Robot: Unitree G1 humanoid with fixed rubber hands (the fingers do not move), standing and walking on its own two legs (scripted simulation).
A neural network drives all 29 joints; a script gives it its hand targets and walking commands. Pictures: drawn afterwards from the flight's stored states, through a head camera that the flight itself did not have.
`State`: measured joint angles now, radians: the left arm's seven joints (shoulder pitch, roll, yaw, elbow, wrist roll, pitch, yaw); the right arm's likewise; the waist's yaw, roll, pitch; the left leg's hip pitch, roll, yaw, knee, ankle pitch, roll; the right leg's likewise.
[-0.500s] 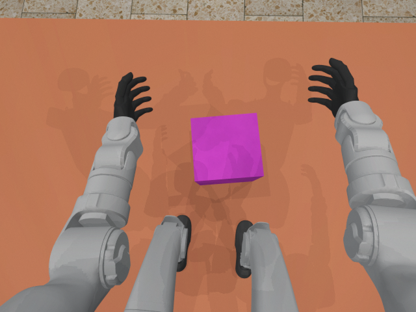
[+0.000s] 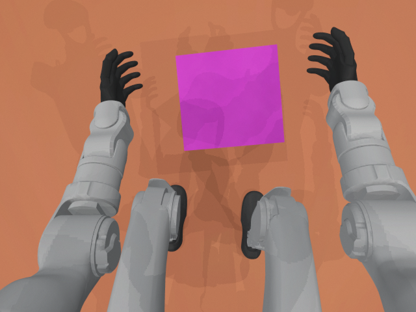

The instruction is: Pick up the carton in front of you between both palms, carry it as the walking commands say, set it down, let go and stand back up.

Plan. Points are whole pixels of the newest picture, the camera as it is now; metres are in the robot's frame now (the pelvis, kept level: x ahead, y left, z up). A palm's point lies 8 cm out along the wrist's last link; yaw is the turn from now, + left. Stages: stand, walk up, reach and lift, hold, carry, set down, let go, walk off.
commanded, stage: reach and lift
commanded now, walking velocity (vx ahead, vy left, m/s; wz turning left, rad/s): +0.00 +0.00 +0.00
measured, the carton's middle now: (228, 107) +0.47 -0.02 -0.37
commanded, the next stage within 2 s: none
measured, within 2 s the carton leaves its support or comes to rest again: leaves its support in 1.26 s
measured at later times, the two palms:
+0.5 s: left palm (139, 98) +0.48 +0.18 -0.29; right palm (302, 95) +0.49 -0.19 -0.30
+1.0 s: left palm (158, 98) +0.48 +0.14 -0.27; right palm (294, 94) +0.49 -0.17 -0.28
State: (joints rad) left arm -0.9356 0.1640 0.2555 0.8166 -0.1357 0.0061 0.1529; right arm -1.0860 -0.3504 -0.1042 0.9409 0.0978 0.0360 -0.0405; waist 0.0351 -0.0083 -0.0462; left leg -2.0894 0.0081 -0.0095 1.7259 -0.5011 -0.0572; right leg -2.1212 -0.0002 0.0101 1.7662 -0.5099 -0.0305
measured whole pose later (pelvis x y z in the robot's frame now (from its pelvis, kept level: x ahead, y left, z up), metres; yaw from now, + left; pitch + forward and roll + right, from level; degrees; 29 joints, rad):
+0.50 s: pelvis -0.03 +0.01 -0.12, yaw +1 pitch +38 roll +3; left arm -1.35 0.27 0.07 1.16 -0.34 -0.02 0.18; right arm -1.40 -0.46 0.05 1.23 0.25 -0.02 -0.06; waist 0.03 0.06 0.31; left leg -2.29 -0.04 0.01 2.12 -0.49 -0.05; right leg -2.31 -0.03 0.04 2.17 -0.52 -0.01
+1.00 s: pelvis -0.03 +0.02 -0.10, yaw +1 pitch +40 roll +3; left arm -1.33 0.16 0.10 1.17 -0.27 -0.07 0.22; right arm -1.40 -0.37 0.09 1.25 0.24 -0.05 -0.08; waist 0.01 0.06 0.24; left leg -2.28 -0.04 0.00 2.08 -0.50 -0.04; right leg -2.29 -0.03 0.03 2.12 -0.53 -0.01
